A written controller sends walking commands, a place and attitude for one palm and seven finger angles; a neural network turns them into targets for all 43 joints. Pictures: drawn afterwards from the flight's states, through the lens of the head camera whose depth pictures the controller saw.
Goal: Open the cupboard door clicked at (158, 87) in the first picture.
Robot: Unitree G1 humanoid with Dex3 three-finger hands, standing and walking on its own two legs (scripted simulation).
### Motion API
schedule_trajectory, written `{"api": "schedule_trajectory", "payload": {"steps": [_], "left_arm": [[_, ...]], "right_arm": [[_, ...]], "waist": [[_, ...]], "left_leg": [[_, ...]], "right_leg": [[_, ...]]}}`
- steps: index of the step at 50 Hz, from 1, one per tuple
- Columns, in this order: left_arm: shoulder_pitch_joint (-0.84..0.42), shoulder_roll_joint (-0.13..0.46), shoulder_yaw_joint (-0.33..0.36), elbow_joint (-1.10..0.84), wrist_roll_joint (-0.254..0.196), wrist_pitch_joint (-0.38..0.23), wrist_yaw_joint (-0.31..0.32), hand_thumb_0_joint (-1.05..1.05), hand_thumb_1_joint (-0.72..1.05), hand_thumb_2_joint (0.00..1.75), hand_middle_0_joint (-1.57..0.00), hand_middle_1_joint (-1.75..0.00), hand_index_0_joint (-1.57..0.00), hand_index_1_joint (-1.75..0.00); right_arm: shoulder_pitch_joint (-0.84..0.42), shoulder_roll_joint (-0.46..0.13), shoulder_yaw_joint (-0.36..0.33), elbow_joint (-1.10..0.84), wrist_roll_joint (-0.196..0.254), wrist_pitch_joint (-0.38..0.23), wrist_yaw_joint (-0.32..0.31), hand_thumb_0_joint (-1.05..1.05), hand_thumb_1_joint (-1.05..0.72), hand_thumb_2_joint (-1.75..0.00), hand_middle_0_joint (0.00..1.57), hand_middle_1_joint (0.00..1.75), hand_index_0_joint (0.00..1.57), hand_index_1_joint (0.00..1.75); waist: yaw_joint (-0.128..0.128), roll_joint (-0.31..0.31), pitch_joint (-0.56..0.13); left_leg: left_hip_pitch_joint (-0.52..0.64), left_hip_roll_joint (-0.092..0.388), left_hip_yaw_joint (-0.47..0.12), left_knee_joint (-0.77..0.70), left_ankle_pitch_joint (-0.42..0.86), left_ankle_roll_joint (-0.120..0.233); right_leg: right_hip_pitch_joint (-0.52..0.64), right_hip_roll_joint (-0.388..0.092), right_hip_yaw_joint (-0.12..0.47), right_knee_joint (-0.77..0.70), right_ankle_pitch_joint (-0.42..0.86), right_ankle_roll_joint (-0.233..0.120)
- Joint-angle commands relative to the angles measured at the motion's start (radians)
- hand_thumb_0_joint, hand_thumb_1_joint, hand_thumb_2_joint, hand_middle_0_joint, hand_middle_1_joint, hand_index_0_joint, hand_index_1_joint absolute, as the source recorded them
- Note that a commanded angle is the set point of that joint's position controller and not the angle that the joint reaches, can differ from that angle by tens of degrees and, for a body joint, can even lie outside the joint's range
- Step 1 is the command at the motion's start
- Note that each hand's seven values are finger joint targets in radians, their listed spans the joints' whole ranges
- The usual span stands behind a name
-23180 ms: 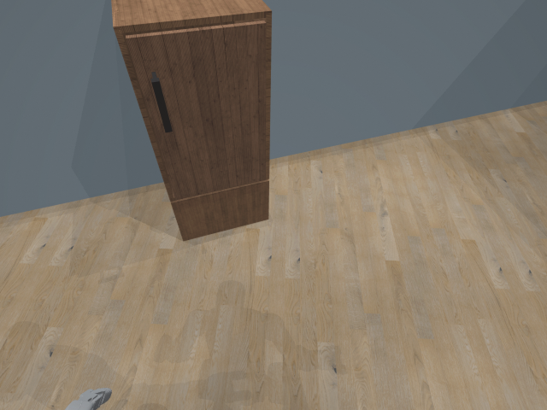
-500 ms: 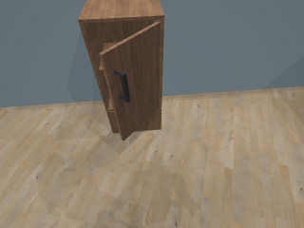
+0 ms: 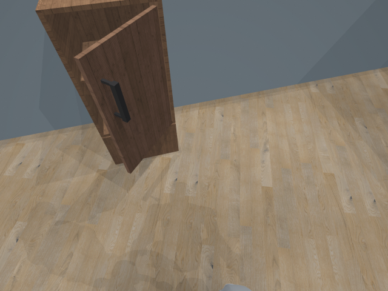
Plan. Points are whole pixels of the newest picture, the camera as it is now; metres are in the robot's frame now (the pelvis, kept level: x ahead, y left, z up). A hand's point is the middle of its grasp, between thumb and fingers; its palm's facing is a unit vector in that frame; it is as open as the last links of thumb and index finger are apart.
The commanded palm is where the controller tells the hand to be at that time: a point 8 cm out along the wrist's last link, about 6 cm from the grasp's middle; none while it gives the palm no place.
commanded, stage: walk to a spot facing it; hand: left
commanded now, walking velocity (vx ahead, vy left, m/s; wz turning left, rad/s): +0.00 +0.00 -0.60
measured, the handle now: (116, 101) +0.65 +0.30 -0.05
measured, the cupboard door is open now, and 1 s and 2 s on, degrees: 46 46 46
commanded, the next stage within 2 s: none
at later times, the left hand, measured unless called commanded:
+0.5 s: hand out of the picture +0.11 +0.17 -0.18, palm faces -0.23 -0.95 -0.22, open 7.4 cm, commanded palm none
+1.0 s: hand (167, 267) +0.19 +0.08 -0.16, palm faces -0.55 -0.80 -0.23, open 7.4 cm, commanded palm none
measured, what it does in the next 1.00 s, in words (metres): steps on the spot, turning right: left foot, then right foot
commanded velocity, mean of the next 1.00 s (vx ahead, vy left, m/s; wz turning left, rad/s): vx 0.12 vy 0.00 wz -0.59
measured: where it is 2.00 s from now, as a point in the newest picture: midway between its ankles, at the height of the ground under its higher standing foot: (275, 267)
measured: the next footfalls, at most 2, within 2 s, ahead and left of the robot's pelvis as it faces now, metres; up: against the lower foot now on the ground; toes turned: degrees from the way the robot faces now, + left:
left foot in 0.48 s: +0.08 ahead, +0.11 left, +0.00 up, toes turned -17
right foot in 0.80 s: -0.01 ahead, -0.17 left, +0.00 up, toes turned -32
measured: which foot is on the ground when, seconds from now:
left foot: down 0.00-0.12, up 0.14-0.46, down 0.48-0.78, up 0.80-1.00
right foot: down 0.00-0.48, up 0.50-0.78, down 0.80-1.00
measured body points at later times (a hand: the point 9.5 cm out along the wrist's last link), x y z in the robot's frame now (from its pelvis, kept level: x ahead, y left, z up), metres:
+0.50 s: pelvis +0.00 -0.01 +0.00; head +0.05 -0.01 +0.44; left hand +0.12 +0.22 -0.16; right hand +0.07 -0.29 -0.12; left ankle +0.04 +0.12 -0.74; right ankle +0.01 -0.13 -0.73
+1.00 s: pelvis +0.04 -0.06 +0.01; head +0.08 -0.09 +0.45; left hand +0.22 +0.12 -0.14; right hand -0.05 -0.33 -0.13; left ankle +0.15 +0.04 -0.68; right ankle -0.04 -0.15 -0.73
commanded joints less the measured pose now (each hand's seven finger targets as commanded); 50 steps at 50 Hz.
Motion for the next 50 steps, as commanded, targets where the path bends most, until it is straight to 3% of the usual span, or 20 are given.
{"api": "schedule_trajectory", "payload": {"steps": [1,4,6,7,9,14,21,22,24,26,31,35,37,38,39,40,41,42,44,50], "left_arm": [[0.001,0.072,0.027,-0.104,0.0,-0.024,-0.005,0.0,0.9,0.9,-0.2,-0.3,-0.2,-0.3],[0.092,0.096,0.039,-0.085,0.0,-0.031,-0.004,0.0,0.9,0.9,-0.2,-0.3,-0.2,-0.3],[0.176,0.285,0.077,-0.076,0.01,-0.051,0.024,0.0,0.9,0.9,-0.2,-0.3,-0.2,-0.3],[0.188,0.29,0.077,-0.075,-0.004,-0.05,0.034,0.0,0.9,0.9,-0.2,-0.3,-0.2,-0.3],[0.067,0.238,0.069,-0.117,0.002,-0.045,0.04,0.0,0.9,0.9,-0.2,-0.3,-0.2,-0.3],[0.062,0.219,0.061,-0.133,0.005,-0.054,0.042,0.0,0.9,0.9,-0.2,-0.3,-0.2,-0.3],[0.013,0.211,0.06,-0.15,0.002,-0.038,0.03,0.0,0.9,0.9,-0.2,-0.3,-0.2,-0.3],[-0.011,0.191,0.053,-0.167,-0.005,-0.034,0.027,0.0,0.9,0.9,-0.2,-0.3,-0.2,-0.3],[-0.04,0.129,0.038,-0.213,-0.013,-0.034,0.005,0.0,0.9,0.9,-0.2,-0.3,-0.2,-0.3],[-0.022,0.156,0.048,-0.215,-0.002,-0.037,-0.007,0.0,0.9,0.9,-0.2,-0.3,-0.2,-0.3],[-0.034,0.108,0.035,-0.201,-0.001,-0.023,-0.031,0.0,0.9,0.9,-0.2,-0.3,-0.2,-0.3],[-0.071,0.102,0.025,-0.215,-0.004,-0.036,-0.047,0.0,0.9,0.9,-0.2,-0.3,-0.2,-0.3],[-0.02,0.12,0.03,-0.194,-0.002,-0.044,-0.05,0.0,0.9,0.9,-0.2,-0.3,-0.2,-0.3],[0.077,0.159,0.045,-0.159,0.001,-0.052,-0.044,0.0,0.9,0.9,-0.2,-0.3,-0.2,-0.3],[0.192,0.288,0.072,-0.127,0.013,-0.067,-0.028,0.0,0.9,0.9,-0.2,-0.3,-0.2,-0.3],[0.261,0.354,0.083,-0.108,-0.005,-0.065,-0.005,0.0,0.9,0.9,-0.2,-0.3,-0.2,-0.3],[0.25,0.331,0.081,-0.112,-0.006,-0.07,0.007,0.0,0.9,0.9,-0.2,-0.3,-0.2,-0.3],[0.171,0.297,0.071,-0.13,-0.004,-0.074,0.012,0.0,0.9,0.9,-0.2,-0.3,-0.2,-0.3],[0.067,0.237,0.052,-0.156,0.001,-0.086,0.014,0.0,0.9,0.9,-0.2,-0.3,-0.2,-0.3],[0.085,0.242,0.051,-0.126,0.001,-0.103,-0.002,0.0,0.9,0.9,-0.2,-0.3,-0.2,-0.3]], "right_arm": [[-0.01,-0.202,-0.052,-0.078,-0.012,-0.027,-0.006,0.0,-0.9,-0.9,0.2,0.3,0.2,0.3],[-0.021,-0.213,-0.061,-0.086,-0.002,-0.015,0.001,0.0,-0.9,-0.9,0.2,0.3,0.2,0.3],[-0.074,-0.103,-0.048,-0.166,0.02,-0.003,0.015,0.0,-0.9,-0.9,0.2,0.3,0.2,0.3],[-0.088,-0.125,-0.049,-0.164,0.022,0.01,0.014,0.0,-0.9,-0.9,0.2,0.3,0.2,0.3],[-0.112,-0.115,-0.053,-0.164,0.021,0.01,0.02,0.0,-0.9,-0.9,0.2,0.3,0.2,0.3],[-0.111,-0.077,-0.042,-0.168,0.025,0.006,0.021,0.0,-0.9,-0.9,0.2,0.3,0.2,0.3],[-0.046,-0.102,-0.046,-0.177,0.036,-0.01,0.007,0.0,-0.9,-0.9,0.2,0.3,0.2,0.3],[-0.001,-0.137,-0.052,-0.166,0.033,-0.018,0.0,0.0,-0.9,-0.9,0.2,0.3,0.2,0.3],[0.027,-0.289,-0.078,-0.183,0.005,-0.027,-0.011,0.0,-0.9,-0.9,0.2,0.3,0.2,0.3],[-0.044,-0.245,-0.057,-0.219,-0.005,-0.03,-0.006,0.0,-0.9,-0.9,0.2,0.3,0.2,0.3],[-0.061,-0.206,-0.046,-0.213,-0.011,-0.03,-0.006,0.0,-0.9,-0.9,0.2,0.3,0.2,0.3],[0.017,-0.246,-0.059,-0.184,-0.009,-0.029,0.01,0.0,-0.9,-0.9,0.2,0.3,0.2,0.3],[0.003,-0.253,-0.062,-0.184,-0.005,-0.027,0.018,0.0,-0.9,-0.9,0.2,0.3,0.2,0.3],[-0.015,-0.229,-0.059,-0.19,0.0,-0.03,0.024,0.0,-0.9,-0.9,0.2,0.3,0.2,0.3],[-0.059,-0.148,-0.043,-0.233,0.02,-0.031,0.033,0.0,-0.9,-0.9,0.2,0.3,0.2,0.3],[-0.181,-0.148,-0.031,-0.293,0.015,-0.03,0.036,0.0,-0.9,-0.9,0.2,0.3,0.2,0.3],[-0.22,-0.172,-0.038,-0.304,0.015,-0.034,0.044,0.0,-0.9,-0.9,0.2,0.3,0.2,0.3],[-0.18,-0.17,-0.043,-0.287,0.017,-0.04,0.051,0.0,-0.9,-0.9,0.2,0.3,0.2,0.3],[-0.152,-0.165,-0.049,-0.249,0.008,-0.036,0.057,0.0,-0.9,-0.9,0.2,0.3,0.2,0.3],[-0.113,-0.099,-0.04,-0.229,0.011,-0.05,0.069,0.0,-0.9,-0.9,0.2,0.3,0.2,0.3]], "waist": [[0.015,0.109,-0.091],[0.05,0.064,-0.1],[0.092,-0.398,-0.098],[0.102,-0.299,-0.097],[0.042,-0.221,-0.053],[0.024,-0.086,-0.167],[-0.021,-0.154,-0.157],[-0.049,-0.078,-0.161],[-0.065,0.332,-0.119],[-0.016,0.123,-0.091],[0.0,0.217,-0.095],[-0.035,0.242,-0.147],[0.0,0.195,-0.138],[0.054,0.065,-0.16],[0.115,-0.303,-0.168],[0.176,-0.39,-0.119],[0.159,-0.248,-0.052],[0.102,-0.242,-0.054],[0.041,-0.215,-0.044],[0.025,-0.151,-0.074]], "left_leg": [[0.068,0.313,-0.152,-0.122,0.476,0.133],[-0.028,0.236,-0.06,0.058,0.323,0.046],[-0.352,-0.016,-0.027,0.51,-0.344,-0.06],[-0.375,-0.002,-0.168,0.642,-0.355,-0.047],[-0.402,0.022,-0.221,0.673,-0.236,-0.044],[-0.277,-0.023,-0.208,0.461,-0.15,-0.058],[-0.021,-0.064,-0.227,0.035,-0.017,-0.04],[0.131,-0.018,-0.257,-0.097,0.027,-0.025],[0.156,0.413,-0.673,-0.293,0.053,0.141],[-0.006,0.393,-0.562,-0.245,0.171,0.205],[0.035,0.205,-0.218,-0.111,0.527,0.103],[0.055,0.237,-0.21,-0.117,0.221,0.095],[-0.035,0.229,-0.185,-0.042,0.048,0.065],[-0.168,0.176,-0.129,0.116,-0.04,0.025],[-0.466,0.025,0.003,0.437,-0.27,-0.048],[-0.611,-0.009,-0.136,0.622,-0.417,-0.051],[-0.668,0.036,-0.227,0.686,-0.301,-0.04],[-0.627,0.067,-0.235,0.682,-0.244,-0.047],[-0.49,0.06,-0.229,0.604,-0.127,-0.059],[-0.25,-0.026,-0.144,0.231,-0.012,-0.065]], "right_leg": [[-0.007,-0.072,-0.032,-0.022,-0.025,0.014],[0.19,-0.044,-0.072,-0.313,0.217,0.003],[0.306,-0.394,0.503,-0.582,0.679,-0.169],[0.295,-0.408,0.516,-0.585,0.604,-0.231],[0.187,-0.313,0.472,-0.574,0.36,-0.216],[0.232,-0.241,0.396,-0.507,0.55,-0.189],[0.097,-0.162,0.435,-0.463,0.459,-0.107],[-0.031,-0.113,0.388,-0.416,0.357,-0.06],[-0.266,0.049,0.074,0.009,-0.15,0.051],[-0.197,-0.025,0.079,0.228,-0.072,0.066],[-0.124,-0.037,-0.045,0.099,-0.003,0.079],[0.006,-0.028,-0.113,-0.128,-0.007,0.052],[0.158,-0.014,-0.13,-0.302,0.07,0.029],[0.358,-0.025,-0.081,-0.427,0.104,-0.003],[0.56,-0.294,0.362,-0.595,0.035,-0.115],[0.499,-0.434,0.61,-0.662,0.072,-0.22],[0.478,-0.432,0.567,-0.668,0.008,-0.258],[0.388,-0.399,0.564,-0.67,-0.151,-0.256],[0.241,-0.303,0.401,-0.649,-0.014,-0.201],[0.177,-0.219,0.313,-0.621,0.078,-0.18]]}}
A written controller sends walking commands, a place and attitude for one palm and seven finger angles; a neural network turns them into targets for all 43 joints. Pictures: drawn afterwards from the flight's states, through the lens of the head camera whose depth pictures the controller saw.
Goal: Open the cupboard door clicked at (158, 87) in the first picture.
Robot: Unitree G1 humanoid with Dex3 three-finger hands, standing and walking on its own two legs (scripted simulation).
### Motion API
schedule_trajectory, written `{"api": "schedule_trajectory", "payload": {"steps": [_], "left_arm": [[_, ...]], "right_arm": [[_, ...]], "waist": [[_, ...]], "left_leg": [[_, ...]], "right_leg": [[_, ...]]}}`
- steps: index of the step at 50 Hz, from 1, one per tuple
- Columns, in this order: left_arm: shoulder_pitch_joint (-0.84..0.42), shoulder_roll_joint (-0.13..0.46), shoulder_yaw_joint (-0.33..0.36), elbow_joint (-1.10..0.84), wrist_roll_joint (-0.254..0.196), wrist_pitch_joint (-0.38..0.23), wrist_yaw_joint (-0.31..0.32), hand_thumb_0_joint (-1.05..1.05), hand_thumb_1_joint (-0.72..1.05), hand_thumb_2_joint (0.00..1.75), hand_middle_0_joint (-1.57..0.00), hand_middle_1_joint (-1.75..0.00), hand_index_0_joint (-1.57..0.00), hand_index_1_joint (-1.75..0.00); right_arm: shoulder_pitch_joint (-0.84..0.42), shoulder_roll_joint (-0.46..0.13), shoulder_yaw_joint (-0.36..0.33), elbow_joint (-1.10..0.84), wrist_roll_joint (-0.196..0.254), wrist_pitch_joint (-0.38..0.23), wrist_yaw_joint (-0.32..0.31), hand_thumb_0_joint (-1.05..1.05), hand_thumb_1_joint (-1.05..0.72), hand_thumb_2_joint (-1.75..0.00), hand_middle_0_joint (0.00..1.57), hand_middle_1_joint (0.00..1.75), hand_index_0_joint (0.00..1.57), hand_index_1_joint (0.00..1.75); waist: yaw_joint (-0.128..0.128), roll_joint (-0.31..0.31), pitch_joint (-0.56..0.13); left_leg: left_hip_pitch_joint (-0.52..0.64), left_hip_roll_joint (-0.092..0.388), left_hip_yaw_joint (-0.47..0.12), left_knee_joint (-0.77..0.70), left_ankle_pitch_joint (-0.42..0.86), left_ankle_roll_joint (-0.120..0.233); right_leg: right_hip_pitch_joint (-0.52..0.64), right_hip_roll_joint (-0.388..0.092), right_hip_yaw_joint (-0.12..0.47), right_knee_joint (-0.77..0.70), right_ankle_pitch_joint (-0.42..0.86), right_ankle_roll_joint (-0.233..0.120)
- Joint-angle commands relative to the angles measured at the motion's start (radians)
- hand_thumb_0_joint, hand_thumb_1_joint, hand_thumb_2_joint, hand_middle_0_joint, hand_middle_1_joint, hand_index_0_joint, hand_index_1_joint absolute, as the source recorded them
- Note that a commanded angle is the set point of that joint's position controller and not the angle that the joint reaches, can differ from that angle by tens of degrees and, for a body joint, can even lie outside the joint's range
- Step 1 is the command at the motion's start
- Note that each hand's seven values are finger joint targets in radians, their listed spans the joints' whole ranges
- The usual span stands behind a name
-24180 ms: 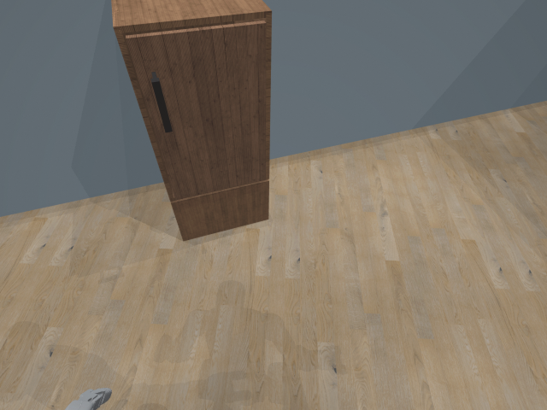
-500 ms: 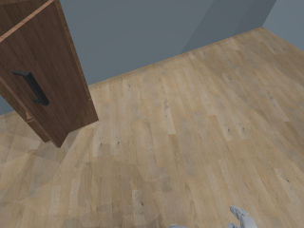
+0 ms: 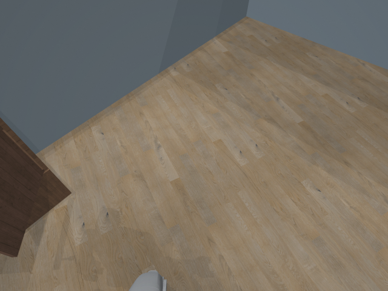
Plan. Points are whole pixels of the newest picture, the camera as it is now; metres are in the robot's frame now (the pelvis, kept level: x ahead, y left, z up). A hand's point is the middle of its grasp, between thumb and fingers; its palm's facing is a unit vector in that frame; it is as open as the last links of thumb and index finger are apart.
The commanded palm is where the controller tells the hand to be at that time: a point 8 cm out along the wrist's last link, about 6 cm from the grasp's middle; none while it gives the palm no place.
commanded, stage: walk to a spot facing it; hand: left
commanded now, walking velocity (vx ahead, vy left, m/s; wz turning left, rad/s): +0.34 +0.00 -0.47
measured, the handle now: out of the picture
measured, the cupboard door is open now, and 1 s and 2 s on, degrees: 46 46 46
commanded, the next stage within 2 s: turn to face it in 1.26 s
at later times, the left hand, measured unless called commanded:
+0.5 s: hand (167, 186) +0.40 +0.11 -0.16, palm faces -0.32 -0.92 -0.24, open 7.4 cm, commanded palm none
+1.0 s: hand (169, 190) +0.41 +0.11 -0.19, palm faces -0.22 -0.96 -0.16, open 7.3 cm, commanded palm none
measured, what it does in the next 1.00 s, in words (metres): walks ahead, turning right: left foot, then right foot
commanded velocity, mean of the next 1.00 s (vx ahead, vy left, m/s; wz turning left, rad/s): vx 0.37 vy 0.00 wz -0.19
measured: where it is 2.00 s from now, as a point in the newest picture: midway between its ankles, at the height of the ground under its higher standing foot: (247, 187)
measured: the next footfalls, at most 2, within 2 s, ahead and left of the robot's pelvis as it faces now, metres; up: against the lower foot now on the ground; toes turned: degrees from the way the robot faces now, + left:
left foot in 0.12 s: +0.14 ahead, +0.15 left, +0.00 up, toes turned -1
right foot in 0.48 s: +0.28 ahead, -0.15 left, +0.00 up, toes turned -21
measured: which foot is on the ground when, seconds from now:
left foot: up 0.00-0.10, down 0.12-0.50, up 0.52-0.94, down 0.96-1.00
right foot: down 0.00-0.12, up 0.14-0.46, down 0.48-0.96, up 0.98-1.00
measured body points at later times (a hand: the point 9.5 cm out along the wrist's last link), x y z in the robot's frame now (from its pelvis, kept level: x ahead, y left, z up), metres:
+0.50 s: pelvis +0.19 -0.04 -0.02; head +0.23 -0.06 +0.43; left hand +0.41 +0.16 -0.14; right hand +0.03 -0.23 -0.17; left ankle +0.11 +0.15 -0.73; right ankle +0.24 -0.14 -0.75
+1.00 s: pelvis +0.43 -0.08 -0.02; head +0.46 -0.08 +0.43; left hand +0.42 +0.16 -0.18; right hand +0.49 -0.35 -0.15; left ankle +0.53 +0.00 -0.74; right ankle +0.25 -0.14 -0.71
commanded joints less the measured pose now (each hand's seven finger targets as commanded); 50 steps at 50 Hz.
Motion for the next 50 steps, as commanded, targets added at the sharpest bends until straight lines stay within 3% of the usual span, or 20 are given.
{"api": "schedule_trajectory", "payload": {"steps": [1,4,6,7,8,10,14,19,22,23,24,25,27,31,42,46,47,48,49,50], "left_arm": [[-0.002,0.218,0.06,-0.048,-0.001,-0.026,0.008,0.0,0.9,0.9,-0.2,-0.3,-0.2,-0.3],[-0.059,0.167,0.053,-0.061,-0.007,-0.023,0.004,0.0,0.9,0.9,-0.2,-0.3,-0.2,-0.3],[-0.07,0.061,0.023,-0.1,-0.016,-0.028,-0.008,0.0,0.9,0.9,-0.2,-0.3,-0.2,-0.3],[-0.138,0.088,0.032,-0.12,-0.008,-0.031,-0.012,0.0,0.9,0.9,-0.2,-0.3,-0.2,-0.3],[-0.154,0.087,0.039,-0.124,-0.003,-0.039,-0.021,0.0,0.9,0.9,-0.2,-0.3,-0.2,-0.3],[-0.163,0.062,0.04,-0.095,0.008,-0.027,-0.03,0.0,0.9,0.9,-0.2,-0.3,-0.2,-0.3],[-0.16,0.009,0.011,-0.089,0.004,-0.012,-0.049,0.0,0.9,0.9,-0.2,-0.3,-0.2,-0.3],[-0.257,0.01,0.001,-0.106,0.002,-0.009,-0.045,0.0,0.9,0.9,-0.2,-0.3,-0.2,-0.3],[-0.113,0.058,0.019,-0.054,0.002,-0.015,-0.035,0.0,0.9,0.9,-0.2,-0.3,-0.2,-0.3],[0.049,0.113,0.037,0.0,0.006,-0.026,-0.024,0.0,0.9,0.9,-0.2,-0.3,-0.2,-0.3],[0.223,0.237,0.073,0.044,0.014,-0.034,-0.005,0.0,0.9,0.9,-0.2,-0.3,-0.2,-0.3],[0.241,0.281,0.077,0.055,-0.014,-0.029,0.006,0.0,0.9,0.9,-0.2,-0.3,-0.2,-0.3],[0.074,0.192,0.05,0.017,-0.021,-0.027,0.023,0.0,0.9,0.9,-0.2,-0.3,-0.2,-0.3],[-0.037,0.091,0.021,0.01,-0.012,-0.054,0.026,0.0,0.9,0.9,-0.2,-0.3,-0.2,-0.3],[0.133,0.095,0.017,0.119,-0.01,-0.084,0.03,0.0,0.9,0.9,-0.2,-0.3,-0.2,-0.3],[0.101,0.1,0.017,0.125,-0.012,-0.08,0.032,0.0,0.9,0.9,-0.2,-0.3,-0.2,-0.3],[0.104,0.078,0.016,0.106,-0.018,-0.079,0.026,0.0,0.9,0.9,-0.2,-0.3,-0.2,-0.3],[0.146,0.032,0.0,0.086,-0.028,-0.08,0.015,0.0,0.9,0.9,-0.2,-0.3,-0.2,-0.3],[0.078,0.053,0.0,0.061,-0.021,-0.082,0.018,0.0,0.9,0.9,-0.2,-0.3,-0.2,-0.3],[0.037,0.048,0.005,0.043,-0.014,-0.08,0.017,0.0,0.9,0.9,-0.2,-0.3,-0.2,-0.3]], "right_arm": [[-0.049,-0.04,-0.016,-0.105,0.003,-0.061,0.005,0.0,-0.9,-0.9,0.2,0.3,0.2,0.3],[0.106,-0.09,-0.023,-0.048,0.002,-0.085,-0.019,0.0,-0.9,-0.9,0.2,0.3,0.2,0.3],[0.368,-0.263,-0.06,0.007,-0.025,-0.098,-0.041,0.0,-0.9,-0.9,0.2,0.3,0.2,0.3],[0.357,-0.247,-0.051,0.007,-0.024,-0.088,-0.047,0.0,-0.9,-0.9,0.2,0.3,0.2,0.3],[0.295,-0.212,-0.041,-0.019,-0.026,-0.091,-0.04,0.0,-0.9,-0.9,0.2,0.3,0.2,0.3],[0.203,-0.13,-0.016,-0.02,-0.026,-0.1,-0.04,0.0,-0.9,-0.9,0.2,0.3,0.2,0.3],[0.234,-0.092,-0.001,0.027,-0.019,-0.117,-0.042,0.0,-0.9,-0.9,0.2,0.3,0.2,0.3],[0.281,-0.095,-0.003,0.066,-0.021,-0.103,-0.033,0.0,-0.9,-0.9,0.2,0.3,0.2,0.3],[0.242,-0.106,-0.002,0.077,-0.016,-0.091,-0.031,0.0,-0.9,-0.9,0.2,0.3,0.2,0.3],[0.215,-0.087,0.002,0.072,-0.004,-0.093,-0.026,0.0,-0.9,-0.9,0.2,0.3,0.2,0.3],[0.202,-0.02,0.015,0.038,0.016,-0.098,-0.019,0.0,-0.9,-0.9,0.2,0.3,0.2,0.3],[0.148,-0.034,0.013,0.006,0.017,-0.094,-0.021,0.0,-0.9,-0.9,0.2,0.3,0.2,0.3],[0.108,-0.037,-0.004,0.036,0.01,-0.086,-0.018,0.0,-0.9,-0.9,0.2,0.3,0.2,0.3],[0.184,0.025,0.0,0.099,-0.009,-0.05,-0.011,0.0,-0.9,-0.9,0.2,0.3,0.2,0.3],[-0.117,0.027,-0.004,-0.007,0.001,-0.072,0.016,0.0,-0.9,-0.9,0.2,0.3,0.2,0.3],[0.066,-0.026,-0.015,0.061,-0.009,-0.085,0.0,0.0,-0.9,-0.9,0.2,0.3,0.2,0.3],[0.237,-0.102,-0.032,0.104,-0.021,-0.09,-0.012,0.0,-0.9,-0.9,0.2,0.3,0.2,0.3],[0.369,-0.199,-0.052,0.134,-0.03,-0.093,-0.02,0.0,-0.9,-0.9,0.2,0.3,0.2,0.3],[0.374,-0.202,-0.047,0.134,-0.019,-0.082,-0.029,0.0,-0.9,-0.9,0.2,0.3,0.2,0.3],[0.295,-0.183,-0.044,0.112,-0.016,-0.077,-0.026,0.0,-0.9,-0.9,0.2,0.3,0.2,0.3]], "waist": [[0.009,-0.131,-0.06],[-0.074,-0.037,-0.092],[-0.17,0.413,-0.207],[-0.163,0.247,-0.137],[-0.128,0.139,-0.052],[-0.067,0.155,0.036],[-0.045,0.209,-0.056],[-0.07,0.179,-0.052],[0.022,0.097,-0.097],[0.101,-0.007,-0.167],[0.169,-0.289,-0.281],[0.163,-0.325,-0.269],[0.078,-0.126,-0.071],[-0.037,-0.109,-0.039],[0.026,-0.085,-0.007],[-0.09,0.004,-0.062],[-0.152,0.134,-0.168],[-0.164,0.334,-0.283],[-0.167,0.264,-0.262],[-0.134,0.143,-0.156]], "left_leg": [[0.1,-0.042,0.025,-0.214,0.052,0.008],[0.44,-0.031,0.011,-0.443,0.109,0.019],[0.688,0.415,-0.571,-0.671,-0.204,0.184],[0.607,0.462,-0.634,-0.719,-0.25,0.246],[0.502,0.441,-0.576,-0.725,-0.204,0.271],[0.332,0.334,-0.376,-0.736,-0.096,0.209],[0.426,0.208,-0.032,-0.661,0.363,0.153],[0.405,0.227,0.05,-0.647,0.397,0.154],[0.317,0.211,0.102,-0.456,0.483,0.125],[0.175,0.163,0.145,-0.234,0.486,0.09],[-0.104,0.02,0.215,0.118,0.062,0.044],[-0.22,-0.016,0.075,0.348,-0.252,0.044],[-0.223,0.088,-0.03,0.367,-0.066,0.048],[-0.033,0.092,-0.002,0.159,0.066,0.022],[-0.108,0.037,0.021,-0.217,0.17,0.046],[0.315,-0.04,0.062,-0.395,0.219,0.091],[0.58,0.092,-0.115,-0.418,0.217,0.159],[0.772,0.366,-0.484,-0.524,0.214,0.283],[0.715,0.423,-0.585,-0.604,0.186,0.329],[0.567,0.416,-0.549,-0.64,0.023,0.338]], "right_leg": [[-0.011,-0.193,0.258,-0.203,-0.113,-0.165],[-0.198,-0.108,0.2,-0.044,-0.121,-0.101],[-0.506,0.071,-0.058,0.56,-0.343,0.005],[-0.557,-0.011,0.015,0.677,-0.296,0.0],[-0.579,-0.058,-0.003,0.733,-0.235,0.001],[-0.537,-0.099,-0.016,0.756,-0.106,0.012],[-0.447,-0.092,-0.115,0.532,0.006,0.029],[-0.275,-0.055,-0.196,0.248,0.04,0.009],[0.037,-0.006,-0.221,0.106,0.072,-0.027],[0.309,-0.046,-0.139,0.066,0.051,-0.065],[0.549,-0.322,0.258,-0.049,-0.063,-0.163],[0.504,-0.455,0.497,-0.209,-0.036,-0.221],[0.223,-0.399,0.336,-0.247,-0.079,-0.207],[-0.001,-0.267,0.074,-0.28,0.149,-0.155],[0.254,-0.285,0.053,-0.234,0.415,-0.154],[0.095,-0.207,-0.049,0.051,0.606,-0.086],[-0.102,-0.132,-0.106,0.293,0.44,-0.037],[-0.323,0.008,-0.177,0.664,-0.157,0.004],[-0.399,-0.007,-0.064,0.832,-0.274,-0.006],[-0.453,-0.055,-0.052,0.883,-0.243,-0.005]]}}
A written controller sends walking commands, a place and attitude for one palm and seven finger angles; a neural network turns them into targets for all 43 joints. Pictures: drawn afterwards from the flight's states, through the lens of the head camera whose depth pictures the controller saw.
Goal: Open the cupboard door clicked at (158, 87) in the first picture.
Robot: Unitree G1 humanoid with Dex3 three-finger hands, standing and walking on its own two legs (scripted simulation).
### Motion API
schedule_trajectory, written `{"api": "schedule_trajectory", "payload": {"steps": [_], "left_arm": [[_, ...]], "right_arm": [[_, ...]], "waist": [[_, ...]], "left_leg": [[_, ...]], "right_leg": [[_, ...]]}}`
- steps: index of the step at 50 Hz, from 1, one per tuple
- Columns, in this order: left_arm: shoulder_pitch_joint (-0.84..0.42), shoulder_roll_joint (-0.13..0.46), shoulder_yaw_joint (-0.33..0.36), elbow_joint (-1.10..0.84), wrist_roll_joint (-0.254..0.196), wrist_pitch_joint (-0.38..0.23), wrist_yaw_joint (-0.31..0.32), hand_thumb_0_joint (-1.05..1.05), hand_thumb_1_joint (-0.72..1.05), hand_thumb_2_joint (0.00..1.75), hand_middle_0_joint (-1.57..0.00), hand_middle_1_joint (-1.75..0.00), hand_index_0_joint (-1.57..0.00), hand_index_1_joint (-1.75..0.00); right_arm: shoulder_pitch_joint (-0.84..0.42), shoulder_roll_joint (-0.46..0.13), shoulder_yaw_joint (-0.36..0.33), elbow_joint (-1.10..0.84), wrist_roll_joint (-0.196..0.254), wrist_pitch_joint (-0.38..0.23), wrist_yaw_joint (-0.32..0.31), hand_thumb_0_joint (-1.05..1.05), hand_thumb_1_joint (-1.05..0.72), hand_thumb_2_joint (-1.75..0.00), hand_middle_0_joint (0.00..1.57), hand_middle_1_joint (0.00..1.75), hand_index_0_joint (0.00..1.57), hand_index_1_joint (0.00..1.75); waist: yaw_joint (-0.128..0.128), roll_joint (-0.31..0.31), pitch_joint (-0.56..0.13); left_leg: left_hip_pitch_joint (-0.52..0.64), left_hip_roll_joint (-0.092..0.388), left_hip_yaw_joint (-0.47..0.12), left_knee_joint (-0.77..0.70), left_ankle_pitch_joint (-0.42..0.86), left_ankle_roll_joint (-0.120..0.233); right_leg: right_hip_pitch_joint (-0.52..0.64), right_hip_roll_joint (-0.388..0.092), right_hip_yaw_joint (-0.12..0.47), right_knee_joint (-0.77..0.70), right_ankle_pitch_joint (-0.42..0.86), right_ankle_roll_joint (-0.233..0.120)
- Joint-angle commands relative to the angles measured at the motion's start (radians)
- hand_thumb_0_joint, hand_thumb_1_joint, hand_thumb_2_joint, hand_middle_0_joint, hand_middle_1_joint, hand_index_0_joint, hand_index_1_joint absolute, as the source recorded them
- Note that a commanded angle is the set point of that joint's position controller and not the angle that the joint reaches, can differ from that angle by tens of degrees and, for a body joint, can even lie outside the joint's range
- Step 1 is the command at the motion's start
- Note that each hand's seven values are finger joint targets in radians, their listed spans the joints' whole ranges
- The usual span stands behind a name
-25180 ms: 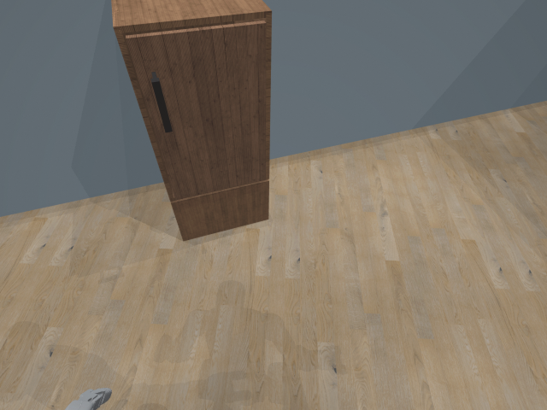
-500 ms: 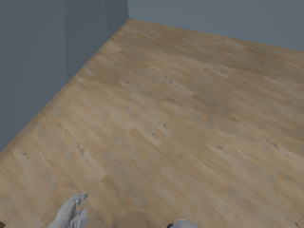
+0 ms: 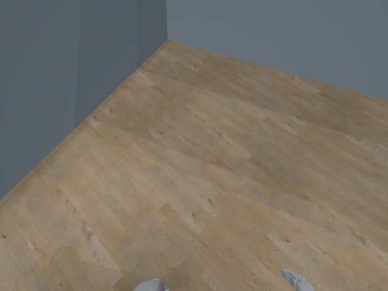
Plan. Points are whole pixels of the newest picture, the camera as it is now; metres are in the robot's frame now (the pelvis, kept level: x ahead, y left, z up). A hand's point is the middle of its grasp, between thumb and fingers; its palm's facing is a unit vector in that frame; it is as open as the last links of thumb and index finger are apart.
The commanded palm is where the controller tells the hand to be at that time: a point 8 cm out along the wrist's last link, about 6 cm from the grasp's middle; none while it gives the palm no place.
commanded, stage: walk to a spot facing it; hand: left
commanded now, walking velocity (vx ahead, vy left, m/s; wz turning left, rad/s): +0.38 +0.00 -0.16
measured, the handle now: out of the picture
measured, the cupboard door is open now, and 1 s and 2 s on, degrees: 46 46 46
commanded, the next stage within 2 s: turn to face it in 0.26 s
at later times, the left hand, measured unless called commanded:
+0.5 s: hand (162, 204) +0.34 +0.12 -0.14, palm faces -0.06 -0.97 -0.22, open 7.4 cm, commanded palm none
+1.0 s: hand (150, 193) +0.38 +0.16 -0.15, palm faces +0.26 -0.93 -0.24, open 7.4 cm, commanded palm none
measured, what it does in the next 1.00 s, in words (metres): walks ahead: right foot, then left foot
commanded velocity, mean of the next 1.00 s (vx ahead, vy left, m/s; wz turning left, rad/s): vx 0.10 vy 0.00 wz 0.30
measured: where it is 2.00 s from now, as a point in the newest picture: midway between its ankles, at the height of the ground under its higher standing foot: (223, 251)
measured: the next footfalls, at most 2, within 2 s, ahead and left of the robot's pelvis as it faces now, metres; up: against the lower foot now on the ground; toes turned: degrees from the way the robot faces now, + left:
right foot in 0.38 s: +0.30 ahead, -0.16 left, +0.00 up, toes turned -11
left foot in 0.76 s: +0.39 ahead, +0.07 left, +0.00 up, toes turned +14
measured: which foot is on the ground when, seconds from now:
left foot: down 0.00-0.38, up 0.40-0.74, down 0.76-1.00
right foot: up 0.00-0.36, down 0.38-0.76, up 0.78-1.00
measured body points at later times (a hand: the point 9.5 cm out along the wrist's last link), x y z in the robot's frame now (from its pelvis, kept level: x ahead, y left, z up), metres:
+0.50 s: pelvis +0.22 -0.06 +0.01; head +0.26 -0.07 +0.46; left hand +0.35 +0.17 -0.13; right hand +0.15 -0.29 -0.15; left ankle +0.15 +0.08 -0.65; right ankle +0.26 -0.15 -0.72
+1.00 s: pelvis +0.33 -0.07 +0.01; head +0.38 -0.05 +0.46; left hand +0.36 +0.21 -0.13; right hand +0.46 -0.30 -0.13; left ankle +0.35 +0.06 -0.72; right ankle +0.34 -0.22 -0.67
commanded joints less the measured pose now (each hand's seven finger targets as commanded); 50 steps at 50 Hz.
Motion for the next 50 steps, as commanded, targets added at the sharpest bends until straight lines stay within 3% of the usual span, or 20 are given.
{"api": "schedule_trajectory", "payload": {"steps": [1,4,7,12,16,17,18,19,20,22,25,28,33,36,37,38,39,40,44,50], "left_arm": [[-0.167,0.092,0.019,-0.154,0.007,-0.031,0.0,0.0,0.9,0.9,-0.2,-0.3,-0.2,-0.3],[-0.131,0.046,0.022,-0.138,0.018,0.0,-0.022,0.0,0.9,0.9,-0.2,-0.3,-0.2,-0.3],[-0.133,0.034,0.02,-0.146,0.013,0.018,-0.03,0.0,0.9,0.9,-0.2,-0.3,-0.2,-0.3],[-0.257,0.034,0.02,-0.184,0.014,0.023,-0.035,0.0,0.9,0.9,-0.2,-0.3,-0.2,-0.3],[-0.234,0.071,0.031,-0.18,0.016,0.018,-0.032,0.0,0.9,0.9,-0.2,-0.3,-0.2,-0.3],[-0.139,0.1,0.039,-0.152,0.019,0.012,-0.03,0.0,0.9,0.9,-0.2,-0.3,-0.2,-0.3],[0.0,0.176,0.057,-0.111,0.025,-0.003,-0.019,0.0,0.9,0.9,-0.2,-0.3,-0.2,-0.3],[0.12,0.281,0.079,-0.077,0.016,-0.01,-0.006,0.0,0.9,0.9,-0.2,-0.3,-0.2,-0.3],[0.097,0.277,0.072,-0.084,-0.002,-0.007,0.007,0.0,0.9,0.9,-0.2,-0.3,-0.2,-0.3],[-0.073,0.182,0.047,-0.124,0.0,-0.002,0.024,0.0,0.9,0.9,-0.2,-0.3,-0.2,-0.3],[-0.171,0.113,0.02,-0.15,0.004,-0.016,0.027,0.0,0.9,0.9,-0.2,-0.3,-0.2,-0.3],[-0.207,0.121,0.024,-0.16,0.002,-0.013,0.027,0.0,0.9,0.9,-0.2,-0.3,-0.2,-0.3],[-0.2,0.142,0.043,-0.169,0.005,0.004,0.032,0.0,0.9,0.9,-0.2,-0.3,-0.2,-0.3],[-0.209,0.148,0.047,-0.184,0.001,0.021,0.032,0.0,0.9,0.9,-0.2,-0.3,-0.2,-0.3],[-0.192,0.118,0.045,-0.21,-0.006,0.031,0.029,0.0,0.9,0.9,-0.2,-0.3,-0.2,-0.3],[-0.231,0.091,0.031,-0.253,-0.013,0.039,0.029,0.0,0.9,0.9,-0.2,-0.3,-0.2,-0.3],[-0.27,0.128,0.033,-0.275,-0.001,0.051,0.033,0.0,0.9,0.9,-0.2,-0.3,-0.2,-0.3],[-0.288,0.117,0.039,-0.298,0.002,0.052,0.029,0.0,0.9,0.9,-0.2,-0.3,-0.2,-0.3],[-0.273,0.115,0.042,-0.266,0.003,0.067,0.018,0.0,0.9,0.9,-0.2,-0.3,-0.2,-0.3],[-0.252,0.118,0.036,-0.291,-0.001,0.072,0.018,0.0,0.9,0.9,-0.2,-0.3,-0.2,-0.3]], "right_arm": [[0.339,-0.2,-0.053,0.048,0.002,0.009,-0.026,0.0,-0.9,-0.9,0.2,0.3,0.2,0.3],[0.261,-0.128,-0.025,0.042,0.003,-0.019,-0.034,0.0,-0.9,-0.9,0.2,0.3,0.2,0.3],[0.26,-0.137,-0.027,0.054,0.008,-0.022,-0.032,0.0,-0.9,-0.9,0.2,0.3,0.2,0.3],[0.302,-0.143,-0.033,0.076,0.004,-0.009,-0.023,0.0,-0.9,-0.9,0.2,0.3,0.2,0.3],[0.321,-0.147,-0.03,0.093,0.001,0.004,-0.025,0.0,-0.9,-0.9,0.2,0.3,0.2,0.3],[0.321,-0.137,-0.024,0.094,0.005,0.004,-0.025,0.0,-0.9,-0.9,0.2,0.3,0.2,0.3],[0.312,-0.105,-0.017,0.083,0.018,0.003,-0.022,0.0,-0.9,-0.9,0.2,0.3,0.2,0.3],[0.343,-0.054,-0.008,0.059,0.032,0.002,-0.02,0.0,-0.9,-0.9,0.2,0.3,0.2,0.3],[0.308,-0.098,-0.016,0.052,0.034,0.012,-0.026,0.0,-0.9,-0.9,0.2,0.3,0.2,0.3],[0.255,-0.066,-0.015,0.063,0.032,0.021,-0.031,0.0,-0.9,-0.9,0.2,0.3,0.2,0.3],[0.314,-0.018,-0.001,0.098,0.024,0.051,-0.028,0.0,-0.9,-0.9,0.2,0.3,0.2,0.3],[0.315,0.005,0.003,0.096,0.023,0.068,-0.016,0.0,-0.9,-0.9,0.2,0.3,0.2,0.3],[0.208,-0.011,-0.005,0.029,0.021,0.073,-0.006,0.0,-0.9,-0.9,0.2,0.3,0.2,0.3],[0.267,-0.075,-0.021,0.028,0.01,0.07,-0.002,0.0,-0.9,-0.9,0.2,0.3,0.2,0.3],[0.337,-0.169,-0.041,0.024,0.0,0.063,-0.008,0.0,-0.9,-0.9,0.2,0.3,0.2,0.3],[0.379,-0.257,-0.058,0.022,0.001,0.062,-0.022,0.0,-0.9,-0.9,0.2,0.3,0.2,0.3],[0.365,-0.269,-0.06,0.025,0.003,0.071,-0.03,0.0,-0.9,-0.9,0.2,0.3,0.2,0.3],[0.305,-0.268,-0.062,-0.013,0.004,0.07,-0.034,0.0,-0.9,-0.9,0.2,0.3,0.2,0.3],[0.187,-0.226,-0.045,-0.054,0.006,0.059,-0.043,0.0,-0.9,-0.9,0.2,0.3,0.2,0.3],[0.128,-0.267,-0.071,-0.086,0.005,0.081,-0.03,0.0,-0.9,-0.9,0.2,0.3,0.2,0.3]], "waist": [[-0.14,0.127,-0.052],[-0.057,0.129,0.007],[-0.036,0.169,-0.049],[-0.06,0.124,0.014],[-0.031,0.111,0.005],[0.013,0.075,-0.037],[0.072,-0.086,-0.121],[0.092,-0.344,-0.23],[0.086,-0.231,-0.222],[0.016,-0.161,-0.098],[-0.06,-0.103,-0.097],[-0.075,-0.082,-0.089],[-0.05,-0.108,-0.068],[-0.092,-0.01,-0.112],[-0.117,0.237,-0.165],[-0.145,0.411,-0.185],[-0.141,0.263,-0.203],[-0.114,0.198,-0.143],[-0.062,0.171,-0.143],[-0.06,0.205,-0.16]], "left_leg": [[0.35,0.384,-0.545,-0.385,-0.174,0.185],[0.198,0.275,-0.285,-0.437,-0.043,0.104],[0.206,0.227,-0.13,-0.437,0.029,0.093],[0.196,0.223,-0.061,-0.444,-0.014,0.089],[0.212,0.211,-0.001,-0.282,0.078,0.046],[0.185,0.165,0.041,-0.133,0.159,0.021],[0.012,0.093,0.099,0.139,0.103,-0.022],[-0.168,-0.041,0.095,0.459,-0.424,-0.06],[-0.2,0.006,-0.057,0.586,-0.455,-0.048],[-0.189,0.066,-0.118,0.588,-0.307,-0.057],[-0.053,0.072,-0.098,0.447,-0.22,-0.075],[-0.02,0.054,-0.033,0.303,-0.14,-0.089],[-0.017,0.039,0.005,0.11,-0.101,-0.082],[0.194,0.02,-0.011,-0.085,0.122,-0.055],[0.309,0.18,-0.26,-0.169,0.38,0.037],[0.362,0.389,-0.56,-0.235,0.701,0.194],[0.329,0.397,-0.541,-0.244,0.507,0.226],[0.253,0.376,-0.539,-0.276,0.304,0.218],[0.206,0.226,-0.39,-0.267,0.307,0.123],[0.158,0.166,-0.394,-0.252,0.155,0.108]], "right_leg": [[-0.58,-0.088,0.073,0.569,0.059,0.002],[-0.492,-0.131,0.06,0.409,0.186,0.025],[-0.409,-0.136,0.017,0.2,0.243,0.034],[-0.336,-0.101,-0.055,-0.065,0.327,0.029],[-0.156,-0.051,-0.09,-0.217,0.328,0.003],[-0.02,-0.035,-0.077,-0.254,0.332,-0.015],[0.222,-0.176,0.12,-0.291,0.391,-0.078],[0.375,-0.453,0.474,-0.444,0.503,-0.199],[0.32,-0.476,0.469,-0.5,0.51,-0.228],[0.109,-0.415,0.277,-0.496,0.637,-0.182],[-0.04,-0.357,0.041,-0.508,0.787,-0.136],[-0.054,-0.329,-0.062,-0.499,0.789,-0.117],[0.005,-0.347,-0.103,-0.412,0.774,-0.091],[-0.073,-0.303,-0.153,-0.195,0.621,-0.017],[-0.219,-0.198,-0.189,0.008,0.311,0.055],[-0.397,-0.078,-0.121,0.274,-0.229,0.105],[-0.393,-0.077,0.019,0.376,-0.216,0.086],[-0.439,-0.097,0.026,0.4,-0.146,0.088],[-0.413,-0.088,0.046,0.332,0.029,0.107],[-0.236,-0.031,0.004,-0.024,0.03,0.1]]}}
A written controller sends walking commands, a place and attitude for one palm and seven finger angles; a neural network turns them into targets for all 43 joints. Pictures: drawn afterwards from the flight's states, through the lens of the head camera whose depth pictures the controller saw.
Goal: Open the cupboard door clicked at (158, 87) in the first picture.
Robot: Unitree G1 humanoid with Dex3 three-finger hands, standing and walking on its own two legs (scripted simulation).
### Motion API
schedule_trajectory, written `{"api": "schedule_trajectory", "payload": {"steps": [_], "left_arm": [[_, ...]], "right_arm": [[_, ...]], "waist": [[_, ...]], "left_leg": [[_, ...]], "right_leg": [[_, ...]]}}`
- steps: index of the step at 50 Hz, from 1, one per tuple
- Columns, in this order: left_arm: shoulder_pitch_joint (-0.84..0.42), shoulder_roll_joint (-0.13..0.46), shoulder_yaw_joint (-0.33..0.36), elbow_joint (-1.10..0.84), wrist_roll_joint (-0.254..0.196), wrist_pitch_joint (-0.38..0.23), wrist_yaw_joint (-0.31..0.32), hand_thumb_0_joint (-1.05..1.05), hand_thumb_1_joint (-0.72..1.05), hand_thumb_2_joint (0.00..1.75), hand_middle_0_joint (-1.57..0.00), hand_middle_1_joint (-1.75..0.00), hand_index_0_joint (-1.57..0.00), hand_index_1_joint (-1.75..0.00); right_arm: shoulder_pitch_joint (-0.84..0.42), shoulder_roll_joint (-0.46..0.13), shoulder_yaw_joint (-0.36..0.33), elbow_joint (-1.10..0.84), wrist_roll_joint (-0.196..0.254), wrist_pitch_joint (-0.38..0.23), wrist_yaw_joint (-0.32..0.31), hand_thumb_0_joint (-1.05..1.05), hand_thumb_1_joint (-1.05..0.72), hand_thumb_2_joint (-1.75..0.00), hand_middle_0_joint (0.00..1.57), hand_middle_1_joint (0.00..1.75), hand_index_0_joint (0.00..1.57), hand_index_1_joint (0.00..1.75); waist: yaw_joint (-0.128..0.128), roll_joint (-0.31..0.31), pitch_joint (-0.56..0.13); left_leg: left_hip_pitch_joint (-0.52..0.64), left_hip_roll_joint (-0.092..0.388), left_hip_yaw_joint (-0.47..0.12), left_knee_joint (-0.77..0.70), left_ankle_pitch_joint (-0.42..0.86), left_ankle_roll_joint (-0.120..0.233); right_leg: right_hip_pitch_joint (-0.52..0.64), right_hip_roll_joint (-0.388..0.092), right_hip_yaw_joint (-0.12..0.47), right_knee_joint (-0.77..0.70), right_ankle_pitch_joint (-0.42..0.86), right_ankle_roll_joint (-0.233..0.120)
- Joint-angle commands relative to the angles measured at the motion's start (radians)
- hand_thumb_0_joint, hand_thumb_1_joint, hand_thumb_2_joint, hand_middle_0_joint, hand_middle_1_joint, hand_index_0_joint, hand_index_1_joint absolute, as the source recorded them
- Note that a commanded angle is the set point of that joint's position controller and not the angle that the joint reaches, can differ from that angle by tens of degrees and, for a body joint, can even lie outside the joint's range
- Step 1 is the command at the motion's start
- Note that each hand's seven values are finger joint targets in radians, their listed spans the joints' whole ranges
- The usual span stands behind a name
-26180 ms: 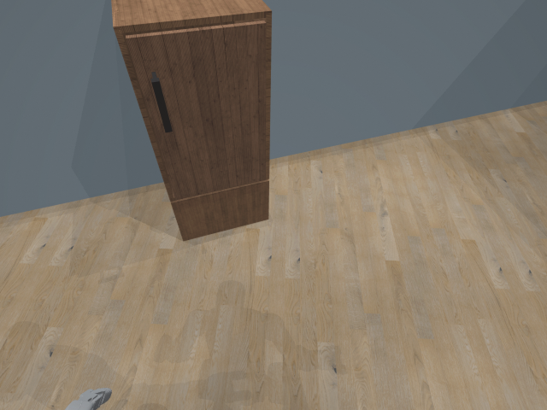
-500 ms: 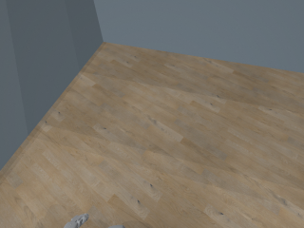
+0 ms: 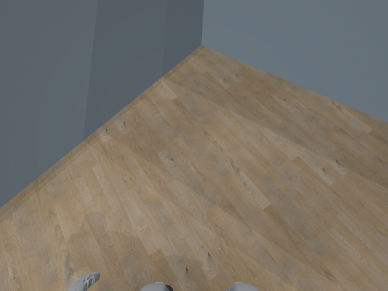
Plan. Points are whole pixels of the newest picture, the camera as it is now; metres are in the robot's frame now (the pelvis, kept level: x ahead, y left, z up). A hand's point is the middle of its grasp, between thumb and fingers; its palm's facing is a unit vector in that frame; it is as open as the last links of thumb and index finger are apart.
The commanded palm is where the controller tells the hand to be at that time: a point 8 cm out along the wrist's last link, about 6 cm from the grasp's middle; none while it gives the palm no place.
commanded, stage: turn to face it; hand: left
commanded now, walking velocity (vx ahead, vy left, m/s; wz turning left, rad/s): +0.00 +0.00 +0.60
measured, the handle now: out of the picture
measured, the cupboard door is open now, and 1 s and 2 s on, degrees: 46 46 46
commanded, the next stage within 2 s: none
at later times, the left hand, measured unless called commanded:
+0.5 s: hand out of the picture +0.01 +0.17 -0.18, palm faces +0.33 -0.91 -0.25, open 7.4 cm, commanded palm none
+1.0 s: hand out of the picture -0.01 +0.12 -0.18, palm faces +0.61 -0.76 -0.20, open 7.4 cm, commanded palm none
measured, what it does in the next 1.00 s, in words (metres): steps on the spot, turning left: right foot, then left foot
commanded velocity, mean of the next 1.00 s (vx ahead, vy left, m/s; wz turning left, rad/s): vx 0.00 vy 0.00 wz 0.60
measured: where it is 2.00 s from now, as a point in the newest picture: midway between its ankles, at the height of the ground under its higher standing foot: outside the picture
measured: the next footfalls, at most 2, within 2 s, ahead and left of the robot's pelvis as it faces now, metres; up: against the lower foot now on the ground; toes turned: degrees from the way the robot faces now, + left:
right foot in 0.10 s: +0.06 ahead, -0.17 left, +0.00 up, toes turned +2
left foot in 0.42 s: +0.05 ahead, +0.09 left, +0.00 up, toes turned +21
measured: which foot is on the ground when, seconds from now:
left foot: down 0.00-0.10, up 0.12-0.40, down 0.42-0.68, up 0.70-0.98, down 1.00-1.00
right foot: up 0.00-0.08, down 0.10-0.42, up 0.44-0.66, down 0.68-0.98, up 1.00-1.00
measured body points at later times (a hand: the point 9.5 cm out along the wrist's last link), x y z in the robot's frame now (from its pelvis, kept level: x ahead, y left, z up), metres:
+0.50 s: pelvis +0.03 -0.05 -0.01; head +0.08 -0.02 +0.43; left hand -0.01 +0.22 -0.16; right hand +0.24 -0.26 -0.13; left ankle +0.01 +0.07 -0.73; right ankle +0.03 -0.18 -0.69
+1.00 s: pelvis +0.06 -0.07 -0.01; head +0.10 -0.03 +0.44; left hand -0.04 +0.16 -0.16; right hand +0.31 -0.22 -0.14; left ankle -0.01 +0.01 -0.74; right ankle +0.12 -0.20 -0.73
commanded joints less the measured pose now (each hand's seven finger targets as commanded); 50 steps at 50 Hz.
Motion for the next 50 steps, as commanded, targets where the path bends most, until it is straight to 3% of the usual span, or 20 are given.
{"api": "schedule_trajectory", "payload": {"steps": [1,3,5,6,10,17,19,20,21,22,26,32,34,36,38,44,47,48,49,50], "left_arm": [[0.073,0.067,0.012,-0.071,-0.002,-0.019,0.004,0.0,0.9,0.9,-0.2,-0.3,-0.2,-0.3],[0.159,0.103,0.026,-0.056,-0.001,-0.027,0.009,0.0,0.9,0.9,-0.2,-0.3,-0.2,-0.3],[0.172,0.264,0.053,-0.074,0.022,-0.035,0.023,0.0,0.9,0.9,-0.2,-0.3,-0.2,-0.3],[0.125,0.249,0.041,-0.092,0.015,-0.035,0.027,0.0,0.9,0.9,-0.2,-0.3,-0.2,-0.3],[0.047,0.149,0.016,-0.111,0.012,-0.045,0.024,0.0,0.9,0.9,-0.2,-0.3,-0.2,-0.3],[0.173,0.215,0.034,-0.065,0.008,-0.051,0.019,0.0,0.9,0.9,-0.2,-0.3,-0.2,-0.3],[0.123,0.2,0.032,-0.088,-0.005,-0.049,0.013,0.0,0.9,0.9,-0.2,-0.3,-0.2,-0.3],[0.1,0.129,0.016,-0.127,-0.011,-0.043,0.006,0.0,0.9,0.9,-0.2,-0.3,-0.2,-0.3],[0.025,0.115,0.0,-0.161,-0.006,-0.033,0.013,0.0,0.9,0.9,-0.2,-0.3,-0.2,-0.3],[0.007,0.131,0.006,-0.178,-0.003,-0.024,0.02,0.0,0.9,0.9,-0.2,-0.3,-0.2,-0.3],[0.053,0.119,0.018,-0.121,0.002,0.0,0.005,0.0,0.9,0.9,-0.2,-0.3,-0.2,-0.3],[0.192,0.115,0.027,-0.082,0.0,-0.021,-0.001,0.0,0.9,0.9,-0.2,-0.3,-0.2,-0.3],[0.213,0.269,0.054,-0.101,0.024,-0.035,0.016,0.0,0.9,0.9,-0.2,-0.3,-0.2,-0.3],[0.101,0.22,0.038,-0.142,0.015,-0.035,0.024,0.0,0.9,0.9,-0.2,-0.3,-0.2,-0.3],[0.039,0.165,0.023,-0.148,0.013,-0.037,0.025,0.0,0.9,0.9,-0.2,-0.3,-0.2,-0.3],[0.143,0.196,0.035,-0.107,0.017,-0.045,0.025,0.0,0.9,0.9,-0.2,-0.3,-0.2,-0.3],[0.141,0.203,0.041,-0.095,0.005,-0.041,0.016,0.0,0.9,0.9,-0.2,-0.3,-0.2,-0.3],[0.12,0.183,0.038,-0.106,-0.003,-0.037,0.013,0.0,0.9,0.9,-0.2,-0.3,-0.2,-0.3],[0.103,0.114,0.025,-0.141,-0.01,-0.03,0.005,0.0,0.9,0.9,-0.2,-0.3,-0.2,-0.3],[0.015,0.095,0.007,-0.177,-0.003,-0.02,0.01,0.0,0.9,0.9,-0.2,-0.3,-0.2,-0.3]], "right_arm": [[-0.001,-0.229,-0.075,-0.077,0.001,-0.002,-0.002,0.0,-0.9,-0.9,0.2,0.3,0.2,0.3],[-0.054,-0.206,-0.077,-0.103,0.011,0.008,0.002,0.0,-0.9,-0.9,0.2,0.3,0.2,0.3],[-0.105,-0.106,-0.064,-0.157,0.018,0.01,0.017,0.0,-0.9,-0.9,0.2,0.3,0.2,0.3],[-0.098,-0.148,-0.074,-0.156,0.013,0.015,0.022,0.0,-0.9,-0.9,0.2,0.3,0.2,0.3],[-0.077,-0.098,-0.058,-0.121,0.011,0.029,0.04,0.0,-0.9,-0.9,0.2,0.3,0.2,0.3],[-0.109,-0.081,-0.029,-0.134,0.018,0.007,0.041,0.0,-0.9,-0.9,0.2,0.3,0.2,0.3],[0.021,-0.161,-0.051,-0.104,0.01,-0.001,0.035,0.0,-0.9,-0.9,0.2,0.3,0.2,0.3],[0.099,-0.276,-0.083,-0.093,0.003,-0.009,0.028,0.0,-0.9,-0.9,0.2,0.3,0.2,0.3],[0.167,-0.318,-0.092,-0.072,0.012,-0.002,0.019,0.0,-0.9,-0.9,0.2,0.3,0.2,0.3],[0.151,-0.321,-0.086,-0.071,0.006,0.002,0.014,0.0,-0.9,-0.9,0.2,0.3,0.2,0.3],[-0.073,-0.248,-0.065,-0.125,0.002,0.002,0.0,0.0,-0.9,-0.9,0.2,0.3,0.2,0.3],[-0.135,-0.239,-0.078,-0.148,0.008,0.017,0.006,0.0,-0.9,-0.9,0.2,0.3,0.2,0.3],[-0.135,-0.112,-0.062,-0.186,0.02,0.018,0.019,0.0,-0.9,-0.9,0.2,0.3,0.2,0.3],[-0.101,-0.143,-0.07,-0.181,0.013,0.023,0.032,0.0,-0.9,-0.9,0.2,0.3,0.2,0.3],[-0.085,-0.127,-0.066,-0.13,0.01,0.032,0.038,0.0,-0.9,-0.9,0.2,0.3,0.2,0.3],[-0.131,-0.063,-0.035,-0.143,0.022,0.019,0.048,0.0,-0.9,-0.9,0.2,0.3,0.2,0.3],[-0.054,-0.088,-0.036,-0.124,0.02,0.007,0.043,0.0,-0.9,-0.9,0.2,0.3,0.2,0.3],[0.016,-0.14,-0.05,-0.107,0.017,0.0,0.041,0.0,-0.9,-0.9,0.2,0.3,0.2,0.3],[0.083,-0.258,-0.081,-0.098,0.006,-0.008,0.032,0.0,-0.9,-0.9,0.2,0.3,0.2,0.3],[0.155,-0.313,-0.094,-0.076,0.007,0.001,0.019,0.0,-0.9,-0.9,0.2,0.3,0.2,0.3]], "waist": [[0.004,0.181,-0.172],[0.051,0.105,-0.166],[0.085,-0.363,-0.087],[0.058,-0.276,-0.073],[0.001,-0.251,-0.055],[0.036,-0.205,-0.156],[-0.046,-0.089,-0.219],[-0.089,0.197,-0.262],[-0.112,0.229,-0.261],[-0.101,0.128,-0.222],[-0.003,0.25,-0.089],[0.063,0.099,-0.129],[0.095,-0.398,-0.097],[0.029,-0.216,-0.081],[-0.005,-0.257,-0.076],[0.053,-0.196,-0.132],[0.017,-0.165,-0.166],[-0.026,-0.063,-0.196],[-0.064,0.244,-0.218],[-0.1,0.282,-0.204]], "left_leg": [[0.109,0.192,-0.253,-0.157,0.142,0.12],[-0.031,0.118,-0.225,-0.083,0.005,0.063],[-0.281,-0.079,0.02,0.38,-0.4,-0.061],[-0.231,-0.016,-0.033,0.558,-0.407,-0.047],[-0.205,0.023,0.044,0.564,-0.28,-0.077],[0.026,-0.047,0.161,0.05,-0.142,-0.055],[0.325,0.032,0.08,-0.096,0.183,-0.009],[0.514,0.313,-0.294,-0.107,0.554,0.137],[0.517,0.418,-0.39,-0.099,0.815,0.247],[0.427,0.428,-0.341,-0.105,0.634,0.27],[0.131,0.226,-0.219,-0.179,0.171,0.145],[-0.07,0.124,-0.22,-0.072,-0.09,0.075],[-0.276,-0.098,0.014,0.401,-0.401,-0.052],[-0.194,-0.004,-0.052,0.646,-0.357,-0.032],[-0.188,0.022,-0.004,0.673,-0.287,-0.057],[-0.068,-0.002,0.114,0.234,-0.274,-0.07],[0.111,-0.021,0.124,-0.036,-0.085,-0.051],[0.275,0.031,0.053,-0.13,0.075,-0.027],[0.436,0.299,-0.316,-0.164,0.383,0.101],[0.419,0.414,-0.434,-0.165,0.627,0.225]], "right_leg": [[0.135,0.049,-0.032,-0.239,0.058,-0.006],[0.323,0.03,-0.029,-0.495,0.199,-0.016],[0.334,-0.422,0.435,-0.755,0.155,-0.193],[0.222,-0.453,0.369,-0.735,0.204,-0.239],[0.273,-0.266,0.044,-0.583,0.622,-0.187],[0.436,-0.266,-0.062,-0.364,1.001,-0.134],[0.231,-0.235,-0.124,-0.167,0.791,-0.057],[-0.069,-0.089,-0.151,0.062,0.115,0.018],[-0.175,-0.05,-0.043,0.21,-0.183,0.021],[-0.171,-0.069,0.021,0.248,-0.175,0.012],[-0.051,-0.048,0.018,0.116,-0.004,0.011],[0.314,0.037,-0.057,-0.395,0.179,-0.008],[0.352,-0.394,0.434,-0.75,0.053,-0.163],[0.172,-0.407,0.321,-0.73,0.07,-0.231],[0.219,-0.292,0.139,-0.634,0.341,-0.194],[0.401,-0.296,-0.013,-0.501,0.718,-0.184],[0.354,-0.273,-0.079,-0.369,0.703,-0.119],[0.228,-0.251,-0.12,-0.247,0.577,-0.069],[-0.069,-0.107,-0.16,-0.024,0.056,0.016],[-0.179,-0.055,-0.059,0.134,-0.203,0.022]]}}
